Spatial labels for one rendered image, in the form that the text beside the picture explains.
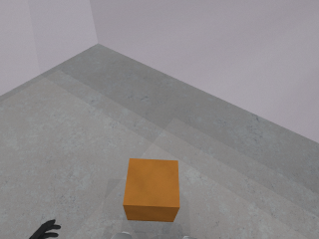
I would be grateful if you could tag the robot left hand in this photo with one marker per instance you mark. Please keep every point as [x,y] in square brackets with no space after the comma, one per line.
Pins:
[47,226]

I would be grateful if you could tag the carton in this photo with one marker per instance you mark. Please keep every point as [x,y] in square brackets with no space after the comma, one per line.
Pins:
[152,190]

